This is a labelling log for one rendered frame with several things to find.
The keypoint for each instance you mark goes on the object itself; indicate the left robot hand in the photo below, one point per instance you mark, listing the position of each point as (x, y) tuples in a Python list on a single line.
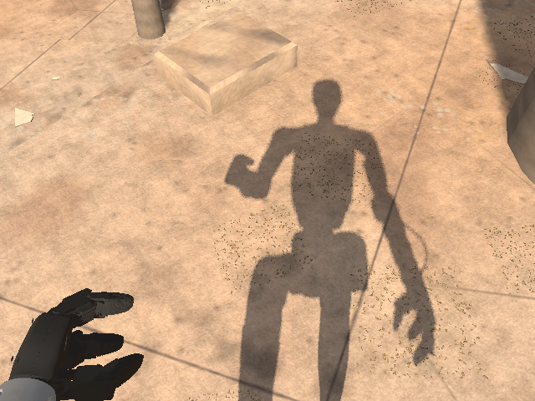
[(50, 349)]

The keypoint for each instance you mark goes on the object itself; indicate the left robot forearm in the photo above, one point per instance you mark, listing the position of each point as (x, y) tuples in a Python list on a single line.
[(26, 389)]

